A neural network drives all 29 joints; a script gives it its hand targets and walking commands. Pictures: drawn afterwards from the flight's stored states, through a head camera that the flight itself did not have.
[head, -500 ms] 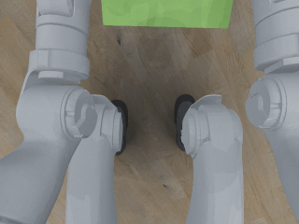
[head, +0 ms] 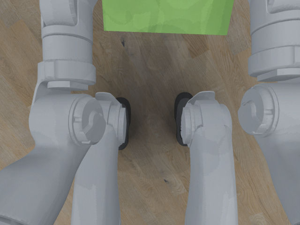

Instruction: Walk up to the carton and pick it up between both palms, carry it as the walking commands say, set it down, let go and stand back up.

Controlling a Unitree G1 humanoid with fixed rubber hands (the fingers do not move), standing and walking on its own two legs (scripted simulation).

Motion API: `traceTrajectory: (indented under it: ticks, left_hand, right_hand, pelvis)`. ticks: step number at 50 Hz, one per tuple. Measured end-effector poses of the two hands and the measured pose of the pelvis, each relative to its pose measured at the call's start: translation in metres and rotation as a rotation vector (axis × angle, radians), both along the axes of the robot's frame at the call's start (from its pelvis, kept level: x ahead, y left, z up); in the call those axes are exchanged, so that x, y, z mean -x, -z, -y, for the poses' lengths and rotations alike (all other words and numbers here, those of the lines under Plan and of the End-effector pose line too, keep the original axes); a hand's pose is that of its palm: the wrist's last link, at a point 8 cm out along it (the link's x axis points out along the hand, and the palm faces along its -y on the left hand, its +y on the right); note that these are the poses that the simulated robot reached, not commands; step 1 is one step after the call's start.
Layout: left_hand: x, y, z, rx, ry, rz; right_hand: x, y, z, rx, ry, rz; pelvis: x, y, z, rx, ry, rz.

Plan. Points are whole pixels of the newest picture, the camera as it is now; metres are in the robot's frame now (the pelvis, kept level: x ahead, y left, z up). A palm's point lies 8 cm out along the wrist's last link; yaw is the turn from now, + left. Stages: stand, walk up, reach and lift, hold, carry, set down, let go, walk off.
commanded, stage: reach and lift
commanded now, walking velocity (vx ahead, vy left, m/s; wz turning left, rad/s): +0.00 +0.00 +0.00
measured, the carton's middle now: out of the picture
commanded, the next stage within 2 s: none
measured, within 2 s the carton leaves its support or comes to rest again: neither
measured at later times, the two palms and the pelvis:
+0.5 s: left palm out of the picture +0.55 +0.11 -0.06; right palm out of the picture +0.55 -0.17 -0.07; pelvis -0.01 +0.00 +0.05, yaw +0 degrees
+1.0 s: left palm out of the picture +0.53 +0.12 +0.01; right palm out of the picture +0.53 -0.17 -0.01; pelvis -0.02 +0.00 +0.09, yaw -1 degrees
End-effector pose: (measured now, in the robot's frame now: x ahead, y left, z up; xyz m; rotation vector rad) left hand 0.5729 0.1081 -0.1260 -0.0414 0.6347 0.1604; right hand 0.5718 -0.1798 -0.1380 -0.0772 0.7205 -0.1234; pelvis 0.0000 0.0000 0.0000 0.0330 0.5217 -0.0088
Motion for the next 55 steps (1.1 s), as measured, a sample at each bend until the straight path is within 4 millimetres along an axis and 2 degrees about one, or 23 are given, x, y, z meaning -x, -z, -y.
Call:
traceTrajectory:
  ticks: [33, 41, 48, 55]
  left_hand:
    - [0.027, -0.091, -0.007, 0.025, -0.024, 0.048]
    - [0.032, -0.115, -0.005, 0.007, -0.012, 0.052]
    - [0.041, -0.131, -0.008, 0.004, -0.018, 0.042]
    - [0.045, -0.153, -0.008, -0.006, -0.008, 0.055]
  right_hand:
    - [0.025, -0.093, -0.008, -0.008, 0.016, 0.037]
    - [0.032, -0.115, -0.007, -0.009, 0.022, 0.042]
    - [0.043, -0.126, -0.010, -0.023, 0.026, 0.029]
    - [0.046, -0.149, -0.009, -0.014, 0.026, 0.042]
  pelvis:
    - [0.015, -0.059, -0.002, 0.006, 0.003, 0.077]
    - [0.015, -0.074, -0.003, 0.010, 0.005, 0.103]
    - [0.016, -0.089, -0.003, 0.007, 0.009, 0.119]
    - [0.017, -0.101, -0.003, 0.012, 0.004, 0.146]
